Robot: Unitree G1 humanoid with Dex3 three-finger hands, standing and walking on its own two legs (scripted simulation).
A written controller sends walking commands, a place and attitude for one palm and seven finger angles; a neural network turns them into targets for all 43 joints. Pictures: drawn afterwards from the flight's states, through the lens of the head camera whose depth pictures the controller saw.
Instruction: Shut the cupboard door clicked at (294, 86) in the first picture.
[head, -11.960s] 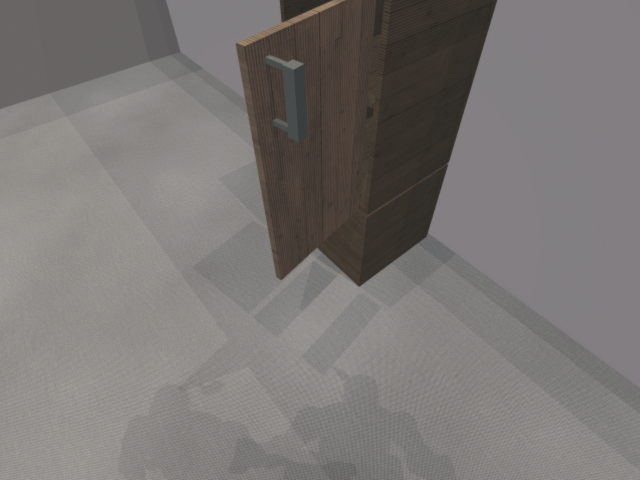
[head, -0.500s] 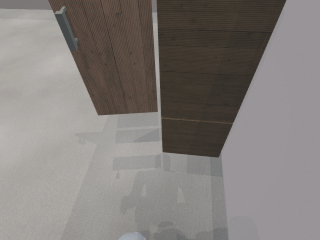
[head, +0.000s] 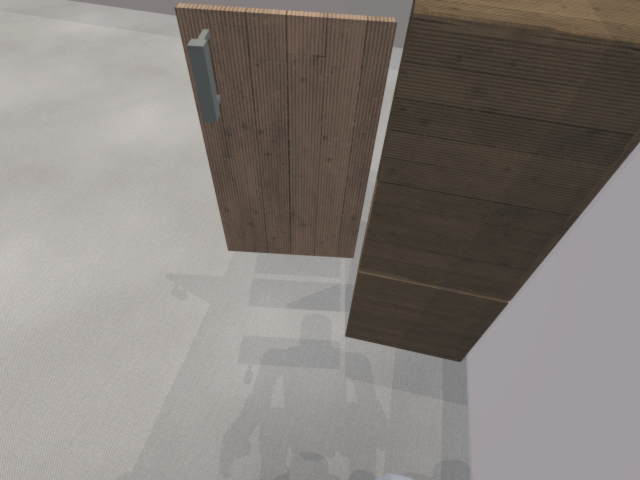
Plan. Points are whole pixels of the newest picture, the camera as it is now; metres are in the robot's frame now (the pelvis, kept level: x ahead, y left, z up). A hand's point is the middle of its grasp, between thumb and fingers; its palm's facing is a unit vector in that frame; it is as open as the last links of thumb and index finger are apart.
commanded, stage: take the last steps up to it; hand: left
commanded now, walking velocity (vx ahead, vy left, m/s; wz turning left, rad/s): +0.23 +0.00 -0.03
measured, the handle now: (208, 76) +0.66 +0.24 +0.15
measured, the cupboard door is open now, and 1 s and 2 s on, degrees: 100 100 100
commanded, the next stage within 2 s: come to a stop and stand still in 0.22 s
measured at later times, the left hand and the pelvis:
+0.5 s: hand (217, 441) +0.20 +0.17 -0.18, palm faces +0.04 -0.98 -0.21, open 7.2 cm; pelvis +0.15 -0.01 +0.00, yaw +0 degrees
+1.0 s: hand (221, 440) +0.20 +0.16 -0.17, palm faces -0.01 -0.96 -0.27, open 7.4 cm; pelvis +0.14 -0.04 -0.01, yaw -2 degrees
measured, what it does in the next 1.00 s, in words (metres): walks ahead: right foot, then left foot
